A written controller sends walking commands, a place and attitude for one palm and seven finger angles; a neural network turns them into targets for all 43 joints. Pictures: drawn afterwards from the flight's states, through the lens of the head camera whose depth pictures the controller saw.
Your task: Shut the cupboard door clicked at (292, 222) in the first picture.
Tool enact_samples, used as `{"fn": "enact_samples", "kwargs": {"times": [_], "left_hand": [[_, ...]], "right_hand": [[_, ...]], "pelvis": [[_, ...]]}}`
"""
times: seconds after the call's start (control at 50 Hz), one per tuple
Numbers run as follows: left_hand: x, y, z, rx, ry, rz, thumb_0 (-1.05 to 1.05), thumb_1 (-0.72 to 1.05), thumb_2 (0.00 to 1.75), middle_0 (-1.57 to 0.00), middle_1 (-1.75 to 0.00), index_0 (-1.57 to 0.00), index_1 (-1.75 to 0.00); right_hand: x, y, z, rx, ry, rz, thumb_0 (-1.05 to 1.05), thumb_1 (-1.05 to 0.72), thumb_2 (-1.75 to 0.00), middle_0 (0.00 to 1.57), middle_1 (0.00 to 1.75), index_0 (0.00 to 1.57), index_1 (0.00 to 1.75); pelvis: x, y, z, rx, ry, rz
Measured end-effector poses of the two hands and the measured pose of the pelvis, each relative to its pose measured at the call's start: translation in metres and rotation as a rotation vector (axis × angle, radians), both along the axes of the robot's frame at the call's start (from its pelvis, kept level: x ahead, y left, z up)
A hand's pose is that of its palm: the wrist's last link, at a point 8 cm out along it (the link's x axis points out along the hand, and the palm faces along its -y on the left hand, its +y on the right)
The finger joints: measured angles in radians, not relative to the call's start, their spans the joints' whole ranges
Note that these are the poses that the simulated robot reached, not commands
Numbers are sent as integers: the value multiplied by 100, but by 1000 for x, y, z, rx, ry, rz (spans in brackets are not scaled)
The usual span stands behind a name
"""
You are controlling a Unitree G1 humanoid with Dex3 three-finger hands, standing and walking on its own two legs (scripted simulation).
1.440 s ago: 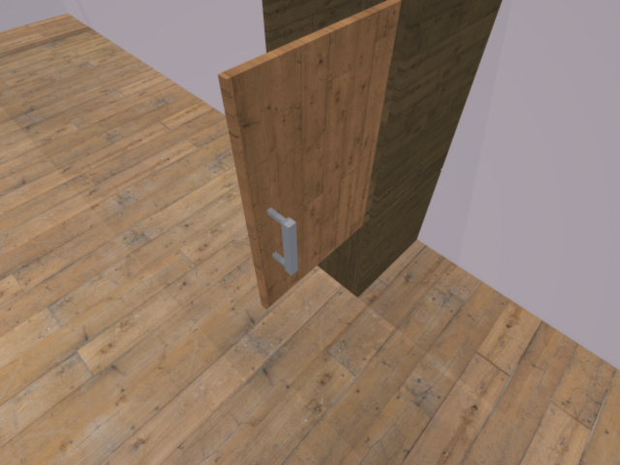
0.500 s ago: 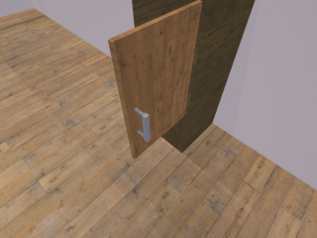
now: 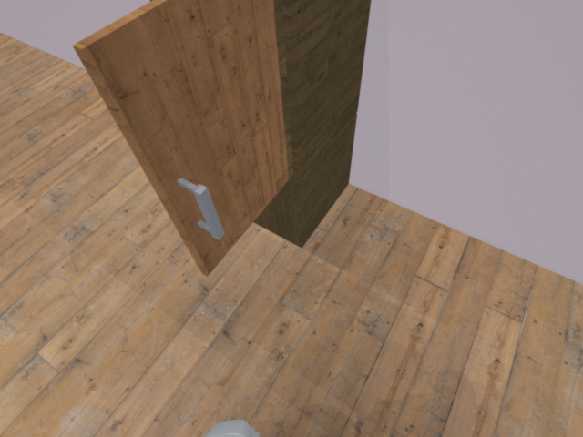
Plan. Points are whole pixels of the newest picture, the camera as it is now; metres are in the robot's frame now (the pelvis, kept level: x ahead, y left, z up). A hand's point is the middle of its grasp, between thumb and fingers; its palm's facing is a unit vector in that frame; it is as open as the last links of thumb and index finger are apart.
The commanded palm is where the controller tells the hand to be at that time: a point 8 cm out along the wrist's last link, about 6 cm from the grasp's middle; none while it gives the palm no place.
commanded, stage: walk to a spot facing it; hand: left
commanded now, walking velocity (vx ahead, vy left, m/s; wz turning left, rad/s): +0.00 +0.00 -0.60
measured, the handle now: (202, 209) +0.50 +0.22 -0.08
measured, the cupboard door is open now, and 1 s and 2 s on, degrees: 91 91 91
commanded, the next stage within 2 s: none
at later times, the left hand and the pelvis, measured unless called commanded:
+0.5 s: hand (171, 432) +0.13 +0.21 -0.16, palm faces -0.21 -0.95 -0.22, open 7.4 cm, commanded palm none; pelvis +0.01 +0.02 +0.01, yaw -17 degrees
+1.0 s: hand (248, 378) +0.22 +0.10 -0.16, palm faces -0.58 -0.79 -0.19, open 7.4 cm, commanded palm none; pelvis +0.03 +0.00 +0.01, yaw -36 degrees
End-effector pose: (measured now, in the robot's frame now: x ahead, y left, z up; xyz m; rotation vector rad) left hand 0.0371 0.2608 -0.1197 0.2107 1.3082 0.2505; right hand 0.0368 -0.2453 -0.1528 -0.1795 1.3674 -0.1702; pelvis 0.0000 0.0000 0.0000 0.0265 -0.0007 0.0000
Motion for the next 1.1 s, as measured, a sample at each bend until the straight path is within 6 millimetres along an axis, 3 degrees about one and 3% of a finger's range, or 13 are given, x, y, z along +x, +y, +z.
{"fn": "enact_samples", "kwargs": {"times": [0.18,0.3,0.38,0.44,0.54,0.62,0.68,0.74,0.82,0.92,1.0,1.1], "left_hand": [[15,-15,13,-7,44,-102,0,91,90,-20,-30,-20,-30],[32,-12,7,-35,45,-161,1,91,90,-21,-30,-20,-30],[52,-2,-6,-56,36,-202,1,91,90,-21,-30,-20,-30],[75,2,-13,-69,15,-247,1,91,90,-21,-30,-20,-30],[119,-8,-1,-79,-48,-328,1,91,90,-20,-30,-20,-30],[151,-31,7,-72,-81,-436,1,91,90,-20,-30,-19,-30],[173,-53,5,-52,-118,-520,1,91,90,-20,-30,-20,-30],[183,-71,4,-29,-135,-580,1,91,90,-20,-30,-20,-30],[185,-87,6,-31,-109,-629,0,91,90,-20,-30,-20,-30],[190,-102,1,-77,-78,-683,1,91,90,-20,-30,-20,-30],[204,-113,-10,-125,-55,-719,1,91,90,-21,-30,-20,-30],[234,-148,0,-174,-66,-790,1,91,90,-20,-30,-20,-30]], "right_hand": [[38,-16,30,-20,-157,-78,0,-91,-90,19,30,20,30],[59,-10,44,-42,-252,-114,0,-91,-90,19,30,20,30],[60,-3,48,-75,-301,-139,0,-91,-90,20,30,20,30],[43,2,48,-102,-282,-145,0,-90,-90,20,30,20,30],[-8,4,50,-102,-170,-194,0,-90,-90,20,30,20,30],[-52,-3,42,-91,-111,-294,0,-90,-90,20,30,20,30],[-86,-15,27,-82,-80,-376,0,-90,-90,20,30,20,31],[-112,-25,17,-89,-37,-448,0,-90,-90,20,30,20,30],[-126,-30,28,-108,-31,-508,1,-91,-90,20,30,20,30],[-125,-20,40,-122,-79,-555,1,-91,-90,19,30,20,30],[-129,-1,42,-145,-105,-591,0,-91,-90,19,30,20,30],[-153,33,53,-94,-20,-667,0,-91,-90,20,30,20,30]], "pelvis": [[1,-5,19,17,26,-121],[5,5,19,4,33,-194],[11,17,12,-20,47,-240],[11,22,9,-25,42,-264],[11,18,17,-46,34,-318],[11,10,16,-57,27,-383],[11,-3,4,-39,19,-425],[7,-8,-2,-38,12,-466],[5,-8,6,-23,10,-514],[13,-6,10,-13,19,-573],[28,-3,5,-35,40,-623],[44,-18,19,-39,46,-683]]}}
